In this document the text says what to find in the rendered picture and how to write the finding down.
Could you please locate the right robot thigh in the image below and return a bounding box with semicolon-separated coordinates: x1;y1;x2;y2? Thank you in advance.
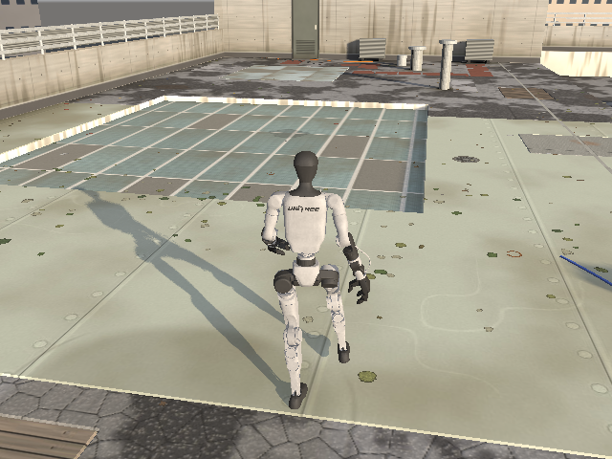
319;264;340;312

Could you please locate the right robot upper arm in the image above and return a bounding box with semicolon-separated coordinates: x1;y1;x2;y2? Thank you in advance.
325;192;351;248

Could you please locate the robot left forearm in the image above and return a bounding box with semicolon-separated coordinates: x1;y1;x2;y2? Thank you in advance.
261;227;277;248

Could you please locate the left robot hand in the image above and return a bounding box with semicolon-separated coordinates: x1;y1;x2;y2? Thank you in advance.
268;236;290;255

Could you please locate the robot right forearm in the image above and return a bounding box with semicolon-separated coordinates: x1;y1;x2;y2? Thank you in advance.
343;232;366;280

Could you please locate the left robot upper arm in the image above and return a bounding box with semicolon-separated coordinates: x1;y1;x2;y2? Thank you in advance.
262;191;287;241

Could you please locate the right robot foot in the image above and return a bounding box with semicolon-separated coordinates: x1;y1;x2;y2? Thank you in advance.
338;341;350;363

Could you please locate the right robot hand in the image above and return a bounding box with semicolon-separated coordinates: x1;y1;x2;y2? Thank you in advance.
348;276;370;304

